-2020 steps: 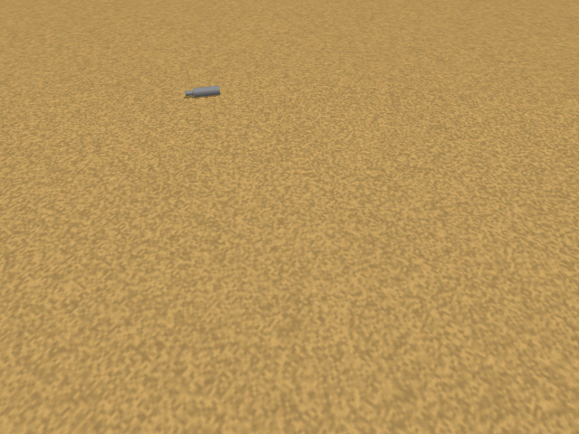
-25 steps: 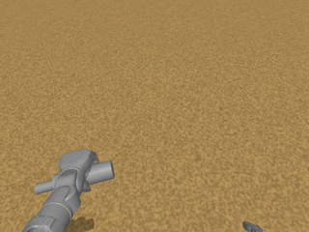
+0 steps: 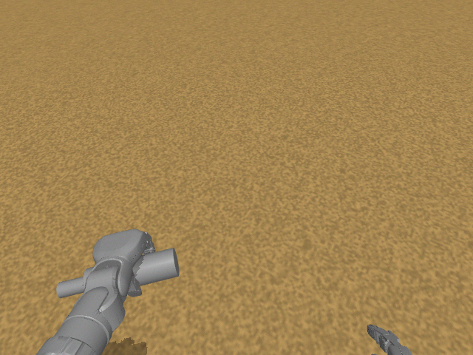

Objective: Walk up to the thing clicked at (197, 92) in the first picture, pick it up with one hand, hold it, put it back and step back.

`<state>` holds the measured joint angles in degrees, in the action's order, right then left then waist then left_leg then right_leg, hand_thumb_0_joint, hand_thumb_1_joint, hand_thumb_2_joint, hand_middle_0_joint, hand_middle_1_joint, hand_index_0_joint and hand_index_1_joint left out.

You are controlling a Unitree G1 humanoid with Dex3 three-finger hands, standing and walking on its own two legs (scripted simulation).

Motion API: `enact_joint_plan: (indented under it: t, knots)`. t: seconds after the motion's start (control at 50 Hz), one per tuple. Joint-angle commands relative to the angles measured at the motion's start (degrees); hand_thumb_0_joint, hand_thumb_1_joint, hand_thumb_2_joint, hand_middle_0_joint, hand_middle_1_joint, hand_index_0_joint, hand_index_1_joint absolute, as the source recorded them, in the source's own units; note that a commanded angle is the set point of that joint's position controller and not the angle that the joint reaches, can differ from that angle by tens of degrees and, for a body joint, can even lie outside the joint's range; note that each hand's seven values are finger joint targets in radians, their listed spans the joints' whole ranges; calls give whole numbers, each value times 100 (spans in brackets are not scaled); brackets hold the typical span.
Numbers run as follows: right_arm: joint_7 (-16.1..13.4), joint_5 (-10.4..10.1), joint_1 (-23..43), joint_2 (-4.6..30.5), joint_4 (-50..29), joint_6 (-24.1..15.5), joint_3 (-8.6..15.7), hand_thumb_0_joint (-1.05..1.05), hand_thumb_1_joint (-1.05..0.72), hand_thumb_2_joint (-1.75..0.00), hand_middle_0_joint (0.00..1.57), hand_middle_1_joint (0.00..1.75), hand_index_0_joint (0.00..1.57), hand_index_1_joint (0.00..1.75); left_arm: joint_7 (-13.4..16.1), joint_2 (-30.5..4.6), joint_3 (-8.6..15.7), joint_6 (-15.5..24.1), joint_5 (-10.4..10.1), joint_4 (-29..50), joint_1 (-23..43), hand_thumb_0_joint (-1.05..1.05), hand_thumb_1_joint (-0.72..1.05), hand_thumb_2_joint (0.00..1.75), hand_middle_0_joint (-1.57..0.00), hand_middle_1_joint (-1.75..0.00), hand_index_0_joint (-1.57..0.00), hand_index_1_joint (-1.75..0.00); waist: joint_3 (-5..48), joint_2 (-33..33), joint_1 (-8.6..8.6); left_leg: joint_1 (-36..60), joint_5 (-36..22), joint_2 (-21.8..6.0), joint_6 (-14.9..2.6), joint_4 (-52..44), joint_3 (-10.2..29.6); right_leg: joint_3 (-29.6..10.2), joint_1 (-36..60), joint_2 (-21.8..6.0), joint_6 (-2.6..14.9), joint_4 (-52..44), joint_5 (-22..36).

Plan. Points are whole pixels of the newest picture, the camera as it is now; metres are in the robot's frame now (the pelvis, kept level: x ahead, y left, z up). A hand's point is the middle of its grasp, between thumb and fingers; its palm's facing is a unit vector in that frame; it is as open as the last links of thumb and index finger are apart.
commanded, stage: hold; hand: left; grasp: from above
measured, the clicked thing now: (119, 275) +0.30 +0.25 -0.08
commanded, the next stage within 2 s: crouch in 0.78 s
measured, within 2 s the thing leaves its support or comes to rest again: neither
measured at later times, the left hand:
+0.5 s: hand (127, 273) +0.29 +0.22 -0.04, palm faces -0.43 -0.13 -0.89, open 8.6 cm
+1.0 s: hand (128, 268) +0.30 +0.22 -0.04, palm faces -0.42 -0.11 -0.90, open 8.6 cm
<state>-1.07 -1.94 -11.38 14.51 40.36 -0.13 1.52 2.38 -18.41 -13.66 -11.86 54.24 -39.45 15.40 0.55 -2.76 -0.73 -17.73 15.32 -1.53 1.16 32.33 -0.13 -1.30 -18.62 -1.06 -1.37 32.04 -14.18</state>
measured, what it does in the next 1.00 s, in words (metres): stands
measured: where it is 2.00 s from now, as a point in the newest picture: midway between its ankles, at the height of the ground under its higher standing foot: outside the picture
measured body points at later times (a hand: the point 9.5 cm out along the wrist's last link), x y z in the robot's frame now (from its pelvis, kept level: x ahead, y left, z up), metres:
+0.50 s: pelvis +0.00 +0.00 +0.00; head +0.01 -0.02 +0.45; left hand +0.31 +0.22 +0.01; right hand +0.16 -0.24 -0.11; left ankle +0.02 +0.13 -0.73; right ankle +0.03 -0.13 -0.73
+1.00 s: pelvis +0.01 +0.00 +0.00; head +0.01 -0.01 +0.45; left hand +0.32 +0.22 +0.01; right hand +0.15 -0.25 -0.11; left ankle +0.02 +0.13 -0.73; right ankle +0.03 -0.13 -0.73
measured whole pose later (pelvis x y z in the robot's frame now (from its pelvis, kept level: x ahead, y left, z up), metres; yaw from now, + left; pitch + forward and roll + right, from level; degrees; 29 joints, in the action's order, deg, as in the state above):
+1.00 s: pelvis +0.01 +0.00 +0.00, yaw +0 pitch +0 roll +0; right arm -1.0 -2.0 -11.1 14.2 40.5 0.2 1.4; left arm 1.4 -18.4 -13.5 -10.9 56.2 -38.6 15.2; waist -0.3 -2.4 -0.1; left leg -15.2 14.7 -1.5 1.0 29.8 -0.3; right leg -1.4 -16.0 -1.1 -1.5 29.3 -13.4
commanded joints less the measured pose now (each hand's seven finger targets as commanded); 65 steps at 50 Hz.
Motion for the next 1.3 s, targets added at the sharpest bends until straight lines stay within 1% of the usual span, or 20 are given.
enact_joint_plan:
  t: [0.0,0.14,0.28,0.32,0.36,0.46,0.5,0.54,0.6,0.62,0.72,0.74,0.86,0.88,0.94,0.98,1.08,1.1,1.2,1.28]
  knots:
    - [-51,-54,644,711,-834,-275,177,0,-89,-90,20,30,20,30,254,-1217,497,-50,75,1431,2202,0,81,52,-113,-51,-115,-49,1489,24,56,580,-522,263,-118,-555,-118,104,451,203,122,-613,324]
    - [-67,-71,634,706,-801,-283,157,0,-89,-90,20,30,20,30,55,-1279,508,-178,63,1599,2184,0,80,51,-112,-51,-114,-49,1516,86,68,668,-813,229,-134,-597,-111,134,587,227,122,-595,627]
    - [-71,-70,716,678,-909,-301,122,0,-89,-90,20,30,20,30,-219,-1100,352,-128,23,1536,1799,0,79,52,-111,-54,-113,-52,1160,210,54,579,-527,217,-150,-738,-59,130,498,219,119,-717,366]
    - [-81,-75,735,652,-950,-295,114,0,-90,-90,20,30,20,30,-198,-1298,490,-76,32,1814,1967,0,76,54,-110,-53,-111,-52,1377,118,145,645,-695,261,-146,-681,-114,123,605,206,122,-720,447]
    - [-84,-67,717,651,-940,-293,102,0,-90,-90,20,30,20,30,-135,-1371,551,-43,82,2005,2164,0,75,56,-110,-54,-111,-53,1546,41,112,766,-796,277,-150,-648,-148,100,640,202,117,-701,556]
    - [-83,-59,622,679,-774,-283,141,0,-89,-90,20,30,20,30,131,-1450,682,-58,261,1683,2208,0,77,56,-111,-53,-112,-52,1576,-1,74,861,-1084,236,-104,-601,-128,136,629,238,146,-616,817]
    - [-67,-50,610,682,-743,-286,157,0,-89,-90,20,30,20,30,135,-1284,511,-90,224,1743,2447,0,78,56,-110,-54,-112,-52,1685,17,26,941,-1217,224,-102,-575,-113,151,665,243,137,-602,961]
    - [-57,-50,602,710,-689,-294,174,0,-89,-90,20,30,20,30,108,-1341,546,-123,216,1545,2374,0,79,55,-112,-54,-114,-52,1577,43,58,872,-1286,216,-107,-597,-97,164,691,238,137,-610,1028]
    - [-45,-63,630,697,-730,-284,192,0,-89,-90,20,30,20,30,-40,-1095,406,-170,73,1313,2009,0,80,59,-111,-59,-113,-57,1370,101,104,783,-1163,186,-94,-667,-79,191,651,250,146,-650,891]
    - [-34,-62,628,693,-747,-283,183,0,-89,-90,20,30,20,30,-103,-1021,322,-183,84,1209,1956,0,79,59,-111,-57,-113,-55,1319,170,40,772,-1137,201,-112,-678,-94,192,657,241,140,-683,890]
    - [-46,-63,631,678,-836,-267,177,0,-89,-90,20,30,20,30,-271,-1214,413,-103,86,1498,1958,0,78,58,-111,-57,-112,-55,1404,148,135,766,-1148,235,-131,-671,-120,176,709,221,138,-707,887]
    - [-48,-60,591,684,-838,-260,170,0,-89,-90,20,30,20,30,-247,-1206,429,-90,106,1368,1900,0,79,57,-111,-57,-113,-55,1346,230,53,749,-1121,246,-146,-668,-130,155,682,216,131,-723,890]
    - [-47,-33,525,700,-783,-232,177,0,-91,-91,20,30,20,30,100,-1518,725,57,274,1566,2412,0,84,52,-112,-57,-117,-53,1668,37,77,881,-1315,260,-135,-580,-161,144,801,208,131,-662,1082]
    - [-38,-36,529,685,-792,-233,176,0,-86,-89,20,30,20,30,142,-1410,668,65,294,1576,2306,0,76,55,-105,-50,-109,-48,1675,-11,107,886,-1321,257,-121,-602,-164,142,801,202,148,-656,1083]
    - [-17,-29,480,716,-704,-219,224,0,-87,-89,20,30,20,30,295,-1295,652,66,340,1188,2183,0,87,60,-117,-55,-119,-53,1394,86,52,780,-1143,218,-103,-620,-145,168,649,229,152,-682,881]
    - [12,-27,467,707,-680,-205,251,0,-87,-89,20,30,20,30,346,-1094,502,101,344,958,2149,0,92,62,-121,-54,-123,-52,1245,257,11,684,-1074,223,-119,-614,-144,174,577,221,141,-690,845]
    - [55,-16,276,738,-596,-181,321,0,-87,-89,20,30,20,30,521,-930,412,364,318,262,2009,0,96,66,-124,-57,-126,-55,1036,361,-48,420,-757,234,-124,-578,-157,155,296,208,137,-693,573]
    - [63,-13,222,744,-588,-170,319,0,-88,-89,20,30,20,30,594,-865,370,416,334,47,1998,0,97,66,-126,-56,-127,-54,1012,520,-133,386,-679,240,-131,-540,-160,146,247,203,125,-684,497]
    - [91,80,-42,790,-338,-134,340,0,-88,-89,20,30,20,30,1245,-898,416,643,528,-830,2819,0,97,58,-122,-58,-126,-54,1137,360,-355,-308,-478,201,-95,178,-150,176,-690,213,155,-33,382]
    - [135,204,-289,830,-192,-196,428,0,-88,-89,20,30,20,30,1788,-982,671,825,816,-1351,3146,0,88,56,-115,-60,-119,-56,1900,95,-376,-1429,-284,196,-44,1412,-151,152,-1701,178,186,1190,244]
